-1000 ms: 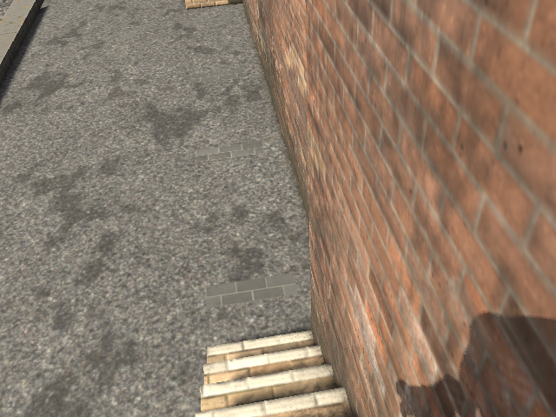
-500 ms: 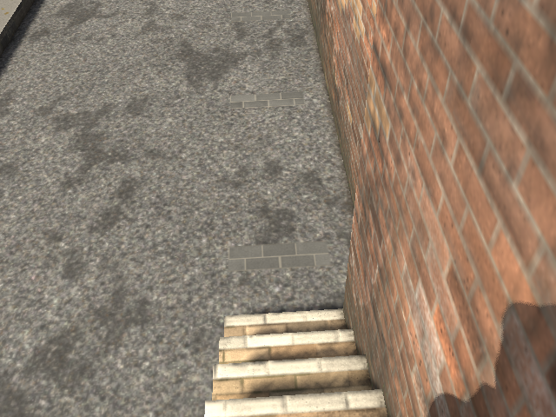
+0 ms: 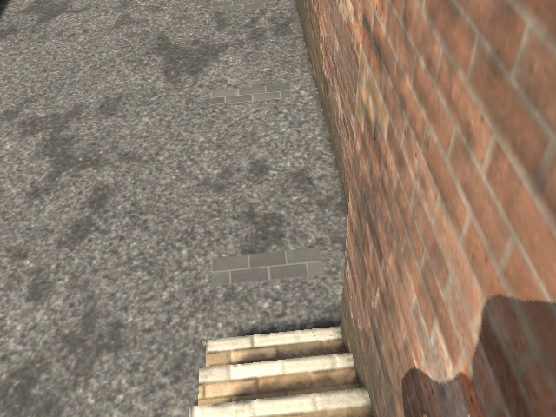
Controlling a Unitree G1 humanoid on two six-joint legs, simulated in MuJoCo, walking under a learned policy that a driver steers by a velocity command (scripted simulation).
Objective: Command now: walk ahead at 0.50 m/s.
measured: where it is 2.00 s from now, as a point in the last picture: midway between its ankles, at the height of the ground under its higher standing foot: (284, 386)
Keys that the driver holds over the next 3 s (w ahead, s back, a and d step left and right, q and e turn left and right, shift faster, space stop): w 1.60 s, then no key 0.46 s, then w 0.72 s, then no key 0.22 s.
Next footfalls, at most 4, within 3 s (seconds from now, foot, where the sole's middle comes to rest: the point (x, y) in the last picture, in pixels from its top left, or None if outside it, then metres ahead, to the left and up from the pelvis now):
0.30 left None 0.26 0.14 -0.96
0.76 right None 0.51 -0.04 -1.15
1.18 left None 0.75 0.19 -1.35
1.68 right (311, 382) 1.00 -0.05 -1.54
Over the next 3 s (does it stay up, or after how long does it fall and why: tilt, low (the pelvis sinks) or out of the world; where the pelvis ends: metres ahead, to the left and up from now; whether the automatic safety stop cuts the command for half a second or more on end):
stays up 1.32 0.13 -1.05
